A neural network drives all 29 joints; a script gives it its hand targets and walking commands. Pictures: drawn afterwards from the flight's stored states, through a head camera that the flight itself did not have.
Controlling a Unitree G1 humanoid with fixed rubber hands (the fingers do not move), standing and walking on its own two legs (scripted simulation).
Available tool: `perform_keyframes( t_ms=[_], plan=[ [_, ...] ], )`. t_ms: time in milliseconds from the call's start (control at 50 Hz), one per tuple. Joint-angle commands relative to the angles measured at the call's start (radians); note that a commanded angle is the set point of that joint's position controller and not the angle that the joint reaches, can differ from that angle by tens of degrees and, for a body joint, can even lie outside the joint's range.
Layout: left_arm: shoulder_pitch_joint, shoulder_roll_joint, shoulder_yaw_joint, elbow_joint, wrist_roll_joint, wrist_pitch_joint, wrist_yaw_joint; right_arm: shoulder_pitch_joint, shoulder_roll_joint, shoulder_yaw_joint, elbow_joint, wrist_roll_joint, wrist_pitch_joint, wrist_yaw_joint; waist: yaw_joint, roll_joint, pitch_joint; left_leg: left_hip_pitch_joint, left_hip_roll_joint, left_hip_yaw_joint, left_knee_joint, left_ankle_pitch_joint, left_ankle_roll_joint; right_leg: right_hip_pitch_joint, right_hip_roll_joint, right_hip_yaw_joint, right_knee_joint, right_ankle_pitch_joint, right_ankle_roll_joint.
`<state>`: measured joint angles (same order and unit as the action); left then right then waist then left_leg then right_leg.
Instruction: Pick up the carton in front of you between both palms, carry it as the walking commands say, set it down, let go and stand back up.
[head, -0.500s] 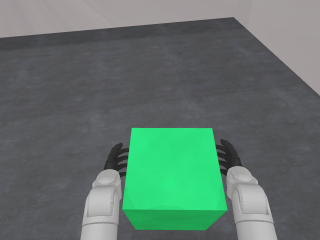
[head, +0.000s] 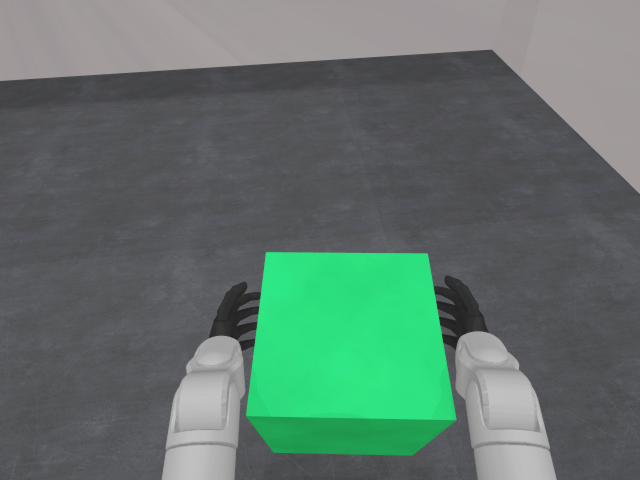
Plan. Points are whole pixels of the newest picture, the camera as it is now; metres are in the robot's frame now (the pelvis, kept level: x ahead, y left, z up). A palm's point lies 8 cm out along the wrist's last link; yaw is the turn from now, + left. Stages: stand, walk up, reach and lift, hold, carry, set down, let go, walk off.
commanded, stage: carry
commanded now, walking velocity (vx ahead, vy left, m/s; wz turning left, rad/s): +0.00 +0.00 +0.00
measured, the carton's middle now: (344, 361) +0.30 +0.00 -0.04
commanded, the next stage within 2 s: hold in 1.62 s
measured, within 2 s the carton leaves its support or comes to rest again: neither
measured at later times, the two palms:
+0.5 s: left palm (237, 313) +0.33 +0.15 +0.03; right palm (462, 314) +0.33 -0.15 +0.03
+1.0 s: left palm (234, 337) +0.29 +0.14 +0.04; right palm (475, 339) +0.29 -0.16 +0.04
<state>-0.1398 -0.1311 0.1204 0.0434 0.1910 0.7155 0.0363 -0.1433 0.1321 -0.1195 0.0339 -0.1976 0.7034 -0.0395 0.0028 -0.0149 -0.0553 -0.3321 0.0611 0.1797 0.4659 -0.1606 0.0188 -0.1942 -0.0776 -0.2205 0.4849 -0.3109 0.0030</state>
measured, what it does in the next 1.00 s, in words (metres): stands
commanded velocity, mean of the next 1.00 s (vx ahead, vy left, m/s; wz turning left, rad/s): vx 0.00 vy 0.00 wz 0.00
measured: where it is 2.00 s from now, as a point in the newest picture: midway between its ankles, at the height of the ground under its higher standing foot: outside the picture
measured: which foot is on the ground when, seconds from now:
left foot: down 0.00-1.00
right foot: down 0.00-1.00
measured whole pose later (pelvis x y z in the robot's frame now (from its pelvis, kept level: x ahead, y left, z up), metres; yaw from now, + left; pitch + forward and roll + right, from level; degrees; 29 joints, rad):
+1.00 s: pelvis +0.00 +0.00 +0.00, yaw -1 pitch +1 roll +0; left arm -0.19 -0.14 0.15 0.15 0.23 0.74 0.03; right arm -0.20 0.14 -0.17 0.16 -0.23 0.73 -0.02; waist 0.00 0.00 -0.09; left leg -0.32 0.08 0.20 0.51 -0.21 0.02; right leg -0.18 -0.07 -0.20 0.51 -0.34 0.00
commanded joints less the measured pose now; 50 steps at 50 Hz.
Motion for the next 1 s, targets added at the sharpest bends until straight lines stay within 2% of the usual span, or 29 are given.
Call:
perform_keyframes(
  t_ms=[0,60,160,300,380,480,740,980],
  plan=[
    [-0.401,-0.759,-0.524,-0.035,-0.179,-0.005,-0.200,-0.312,0.781,0.470,0.055,0.172,0.011,0.210,0.002,0.117,-0.283,0.204,0.164,-0.131,-0.024,0.537,0.025,0.058,-0.085,0.082,-0.013,0.256,0.027],
    [-0.423,-0.794,-0.522,-0.004,-0.185,-0.014,-0.208,-0.324,0.814,0.446,0.098,0.167,0.000,0.221,-0.001,0.083,-0.307,0.234,0.139,-0.104,0.034,0.659,0.024,0.061,-0.085,0.083,0.018,0.417,0.032],
    [-0.449,-0.855,-0.531,-0.003,-0.206,-0.023,-0.221,-0.383,0.870,0.486,0.069,0.191,-0.010,0.232,-0.002,0.046,-0.338,0.262,0.131,-0.097,0.067,0.719,0.028,0.062,-0.073,0.082,0.033,0.466,0.040],
    [-0.435,-0.859,-0.542,-0.029,-0.216,-0.027,-0.222,-0.402,0.881,0.538,0.017,0.215,-0.013,0.230,-0.001,0.009,-0.354,0.229,0.111,-0.077,0.089,0.624,0.016,0.109,-0.084,0.087,0.036,0.581,0.032],
    [-0.431,-0.846,-0.543,-0.038,-0.215,-0.026,-0.219,-0.394,0.872,0.541,0.012,0.213,-0.010,0.225,-0.001,0.002,-0.345,0.209,0.104,-0.068,0.092,0.542,0.009,0.119,-0.095,0.089,0.031,0.600,0.025],
    [-0.443,-0.836,-0.539,-0.036,-0.213,-0.025,-0.219,-0.393,0.866,0.529,0.020,0.204,-0.008,0.222,-0.002,-0.002,-0.319,0.189,0.103,-0.063,0.087,0.420,0.006,0.098,-0.104,0.089,0.018,0.527,0.016],
    [-0.490,-0.856,-0.518,0.014,-0.205,-0.020,-0.225,-0.435,0.879,0.500,0.071,0.194,-0.002,0.229,-0.002,0.010,-0.245,0.163,0.112,-0.082,0.018,0.247,0.004,0.036,-0.099,0.107,-0.049,0.269,-0.001],
    [-0.509,-0.881,-0.518,0.022,-0.208,-0.018,-0.232,-0.455,0.899,0.499,0.082,0.199,-0.001,0.239,-0.003,0.014,-0.240,0.148,0.112,-0.091,-0.011,0.163,0.002,0.000,-0.097,0.120,-0.072,0.168,-0.013]
  ],
)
